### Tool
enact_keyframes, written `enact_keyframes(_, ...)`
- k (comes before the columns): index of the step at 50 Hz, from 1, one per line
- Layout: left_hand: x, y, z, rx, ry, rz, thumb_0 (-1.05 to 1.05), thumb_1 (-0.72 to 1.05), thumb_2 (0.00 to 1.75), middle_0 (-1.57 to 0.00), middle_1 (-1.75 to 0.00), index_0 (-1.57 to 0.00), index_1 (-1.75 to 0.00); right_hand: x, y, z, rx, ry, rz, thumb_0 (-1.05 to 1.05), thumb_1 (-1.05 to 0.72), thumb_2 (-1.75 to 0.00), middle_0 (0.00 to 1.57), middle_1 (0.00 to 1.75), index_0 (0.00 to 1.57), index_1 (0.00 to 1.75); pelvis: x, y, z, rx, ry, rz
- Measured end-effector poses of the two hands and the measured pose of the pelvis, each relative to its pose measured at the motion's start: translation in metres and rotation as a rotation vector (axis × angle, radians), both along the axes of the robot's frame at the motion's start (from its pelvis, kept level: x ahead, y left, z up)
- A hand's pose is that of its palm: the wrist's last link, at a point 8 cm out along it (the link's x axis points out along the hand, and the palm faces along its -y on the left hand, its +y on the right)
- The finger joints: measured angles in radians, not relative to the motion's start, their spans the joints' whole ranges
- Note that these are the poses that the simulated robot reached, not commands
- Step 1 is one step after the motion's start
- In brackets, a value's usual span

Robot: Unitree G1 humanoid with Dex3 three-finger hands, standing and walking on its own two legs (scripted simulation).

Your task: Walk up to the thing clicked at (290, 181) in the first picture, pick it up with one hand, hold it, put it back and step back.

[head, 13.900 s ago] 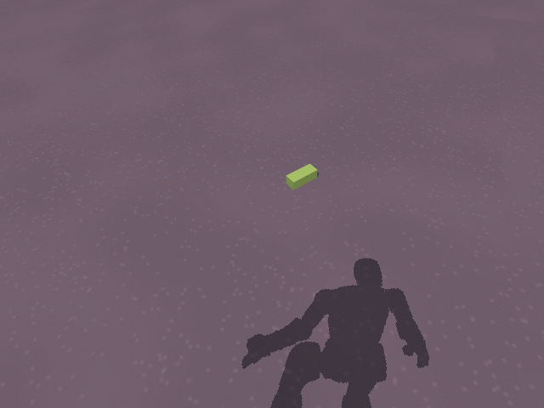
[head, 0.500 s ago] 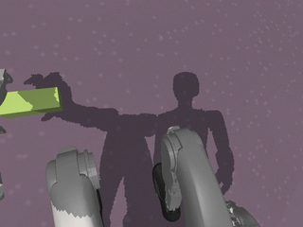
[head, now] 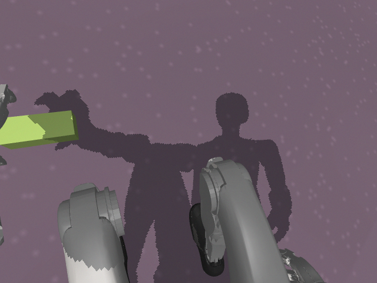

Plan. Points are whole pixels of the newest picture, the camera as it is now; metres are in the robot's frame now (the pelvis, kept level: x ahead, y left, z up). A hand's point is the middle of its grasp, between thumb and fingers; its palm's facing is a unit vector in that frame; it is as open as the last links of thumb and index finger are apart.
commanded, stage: approach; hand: left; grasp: from above
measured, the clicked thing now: (41, 129) +0.48 +0.30 -0.29
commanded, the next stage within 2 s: close in in 0.72 s
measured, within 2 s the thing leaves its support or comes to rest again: neither
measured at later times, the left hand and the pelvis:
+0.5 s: hand (33, 113) +0.48 +0.28 -0.17, palm faces -0.41 -0.03 -0.91, open 14.0 cm; pelvis +0.00 +0.00 +0.00, yaw +0 degrees
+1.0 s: hand (17, 126) +0.46 +0.32 -0.18, palm faces -0.49 -0.05 -0.87, open 14.1 cm; pelvis +0.00 +0.00 +0.00, yaw -1 degrees
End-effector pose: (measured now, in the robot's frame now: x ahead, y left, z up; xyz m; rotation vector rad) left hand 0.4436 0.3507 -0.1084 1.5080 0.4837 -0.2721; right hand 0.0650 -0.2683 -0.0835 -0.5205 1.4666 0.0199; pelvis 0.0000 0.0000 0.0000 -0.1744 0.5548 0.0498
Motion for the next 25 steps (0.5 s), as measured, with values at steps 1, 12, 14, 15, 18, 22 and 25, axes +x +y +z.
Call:
enact_keyframes(1,0.0,0.0,0.0,-0.002,0.0,0.001,0.0,-0.57,1.04,-0.09,-1.02,-0.07,-1.03,-0.001,0.0,0.0,0.0,0.002,0.0,0.0,-0.92,-0.9,0.2,0.3,0.2,0.3,0.0,0.0,0.0,0.0,-0.001,0.0)
enact_keyframes(12,-0.002,-0.006,-0.002,0.005,0.001,-0.031,0.0,-0.56,1.04,-0.09,-1.02,-0.08,-1.03,-0.008,0.002,0.001,0.002,0.017,-0.015,0.0,-0.91,-0.89,0.2,0.3,0.2,0.3,0.0,0.0,0.0,0.001,0.003,0.003)
enact_keyframes(14,0.001,-0.012,-0.002,0.006,0.001,-0.053,0.0,-0.55,1.03,-0.09,-1.03,-0.08,-1.03,-0.008,0.002,0.001,0.003,0.013,-0.016,0.0,-0.91,-0.89,0.2,0.3,0.2,0.3,0.0,0.0,0.001,0.003,0.007,0.004)
enact_keyframes(15,0.004,-0.016,-0.002,0.004,-0.002,-0.064,0.0,-0.55,1.03,-0.09,-1.03,-0.08,-1.03,-0.007,0.002,0.002,0.003,0.01,-0.015,0.0,-0.91,-0.89,0.2,0.3,0.2,0.3,0.0,0.0,0.001,0.004,0.008,0.003)
enact_keyframes(18,0.014,-0.032,-0.001,-0.005,-0.02,-0.091,0.0,-0.55,1.02,-0.09,-1.04,-0.09,-1.04,-0.007,0.002,0.005,0.001,-0.003,-0.014,0.0,-0.91,-0.89,0.2,0.3,0.2,0.3,0.0,0.0,0.002,0.005,0.012,0.004)
enact_keyframes(22,0.032,-0.056,-0.001,-0.013,-0.048,-0.108,0.0,-0.54,1.01,-0.09,-1.05,-0.09,-1.04,-0.01,0.001,0.009,-0.005,-0.027,-0.017,0.0,-0.91,-0.89,0.2,0.3,0.2,0.3,-0.001,-0.001,0.003,0.003,0.013,0.0)
enact_keyframes(25,0.043,-0.069,-0.001,-0.013,-0.064,-0.094,0.0,-0.53,1.01,-0.1,-1.05,-0.1,-1.04,-0.016,0.0,0.011,-0.007,-0.037,-0.032,0.0,-0.91,-0.89,0.2,0.3,0.2,0.3,-0.001,-0.001,0.002,0.003,0.015,-0.004)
